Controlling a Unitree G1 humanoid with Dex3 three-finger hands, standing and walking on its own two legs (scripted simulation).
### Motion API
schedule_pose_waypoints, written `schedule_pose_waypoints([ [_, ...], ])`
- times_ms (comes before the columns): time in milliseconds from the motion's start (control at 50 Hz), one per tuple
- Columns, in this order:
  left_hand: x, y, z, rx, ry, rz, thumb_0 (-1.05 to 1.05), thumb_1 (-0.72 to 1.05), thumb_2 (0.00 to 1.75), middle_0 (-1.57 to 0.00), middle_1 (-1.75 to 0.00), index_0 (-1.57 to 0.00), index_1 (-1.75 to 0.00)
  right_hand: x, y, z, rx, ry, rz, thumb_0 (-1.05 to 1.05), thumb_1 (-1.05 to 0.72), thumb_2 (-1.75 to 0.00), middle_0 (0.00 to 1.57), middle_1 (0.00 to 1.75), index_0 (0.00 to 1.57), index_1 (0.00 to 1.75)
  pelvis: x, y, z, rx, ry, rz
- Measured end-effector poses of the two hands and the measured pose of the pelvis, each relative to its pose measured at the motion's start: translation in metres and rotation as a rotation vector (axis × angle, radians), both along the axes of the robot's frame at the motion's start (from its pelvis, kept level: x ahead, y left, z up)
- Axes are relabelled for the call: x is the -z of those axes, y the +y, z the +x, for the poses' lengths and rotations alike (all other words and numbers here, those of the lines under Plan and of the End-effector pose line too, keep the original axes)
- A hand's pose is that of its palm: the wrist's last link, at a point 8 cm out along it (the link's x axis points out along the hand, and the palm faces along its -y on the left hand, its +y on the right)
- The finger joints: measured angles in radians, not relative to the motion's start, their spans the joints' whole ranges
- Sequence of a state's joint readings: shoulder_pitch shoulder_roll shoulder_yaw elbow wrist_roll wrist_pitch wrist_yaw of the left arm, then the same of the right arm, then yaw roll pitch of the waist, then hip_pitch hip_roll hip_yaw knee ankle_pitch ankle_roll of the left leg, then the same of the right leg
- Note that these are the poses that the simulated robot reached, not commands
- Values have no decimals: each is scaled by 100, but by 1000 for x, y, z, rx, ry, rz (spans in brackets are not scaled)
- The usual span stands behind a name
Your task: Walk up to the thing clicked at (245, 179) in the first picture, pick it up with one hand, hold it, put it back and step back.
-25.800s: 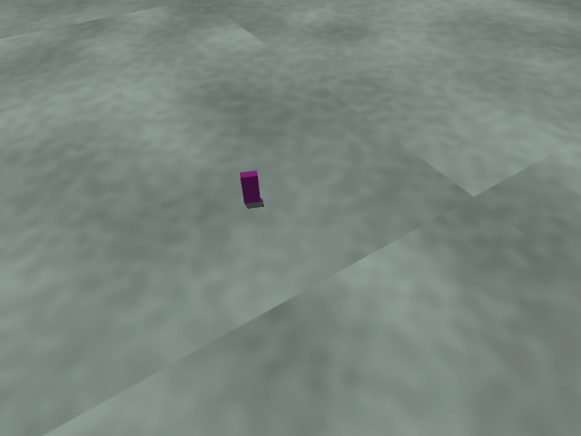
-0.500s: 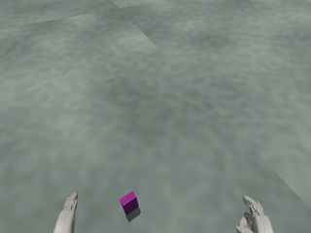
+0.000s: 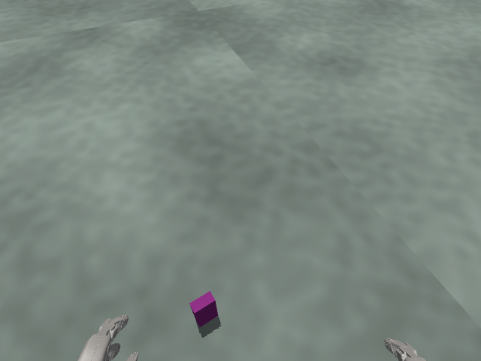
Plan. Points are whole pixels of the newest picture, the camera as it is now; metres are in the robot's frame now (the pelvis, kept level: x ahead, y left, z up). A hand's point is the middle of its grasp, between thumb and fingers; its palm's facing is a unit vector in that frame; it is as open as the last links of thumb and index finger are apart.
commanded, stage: stand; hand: left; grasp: from the side
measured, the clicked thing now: (204, 309) +0.41 +0.17 -0.65
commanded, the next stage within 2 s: none
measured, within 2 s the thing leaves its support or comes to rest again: neither
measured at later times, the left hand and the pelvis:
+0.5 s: hand out of the picture +0.03 +0.25 -0.12, palm faces +0.01 -0.94 -0.35, open 7.4 cm; pelvis -0.01 +0.00 +0.04, yaw +1 degrees
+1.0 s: hand out of the picture +0.03 +0.24 -0.12, palm faces -0.01 -0.93 -0.35, open 7.4 cm; pelvis -0.01 -0.01 +0.04, yaw +1 degrees
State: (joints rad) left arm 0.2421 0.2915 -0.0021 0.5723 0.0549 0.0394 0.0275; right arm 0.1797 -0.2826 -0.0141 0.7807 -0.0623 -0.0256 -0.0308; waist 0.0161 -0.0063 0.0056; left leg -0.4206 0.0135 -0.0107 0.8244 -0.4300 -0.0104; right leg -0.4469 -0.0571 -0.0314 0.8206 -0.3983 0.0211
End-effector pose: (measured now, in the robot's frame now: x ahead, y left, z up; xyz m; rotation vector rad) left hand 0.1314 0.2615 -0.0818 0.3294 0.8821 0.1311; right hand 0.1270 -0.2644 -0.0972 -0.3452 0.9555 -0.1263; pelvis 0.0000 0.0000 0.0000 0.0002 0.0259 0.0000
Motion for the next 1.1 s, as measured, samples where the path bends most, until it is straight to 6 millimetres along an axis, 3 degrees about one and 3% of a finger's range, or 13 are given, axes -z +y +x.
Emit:
schedule_pose_waypoints([
  [160, 8, 27, -53, -86, 189, 28, 1, 84, 89, -20, -30, -20, -30, -5, -20, -43, 70, 144, -20, 1, -90, -90, 20, 30, 21, 30, -17, 2, 0, -7, -43, -2],
  [380, 4, 30, -98, -149, 336, 19, 1, 90, 90, -20, -30, -20, -30, -5, -12, -72, 93, 256, 19, 0, -90, -90, 20, 30, 21, 30, -34, 4, -5, -15, -89, 1],
  [540, -1, 30, -106, -160, 353, 21, 1, 90, 90, -20, -30, -20, -30, -5, -10, -77, 95, 266, 36, 0, -90, -90, 20, 30, 21, 30, -39, 2, -12, -17, -103, 3],
  [800, -4, 29, -109, -165, 366, 29, 1, 90, 90, -20, -30, -20, -30, -6, -23, -87, 107, 291, 26, 0, -90, -90, 20, 30, 21, 30, -41, -3, -16, -15, -101, 3],
  [1100, -4, 24, -97, -157, 383, 22, 1, 90, 90, -20, -30, -20, -30, -7, -31, -87, 115, 322, 16, 0, -90, -90, 20, 30, 21, 30, -42, -7, -9, -8, -85, 2],
])
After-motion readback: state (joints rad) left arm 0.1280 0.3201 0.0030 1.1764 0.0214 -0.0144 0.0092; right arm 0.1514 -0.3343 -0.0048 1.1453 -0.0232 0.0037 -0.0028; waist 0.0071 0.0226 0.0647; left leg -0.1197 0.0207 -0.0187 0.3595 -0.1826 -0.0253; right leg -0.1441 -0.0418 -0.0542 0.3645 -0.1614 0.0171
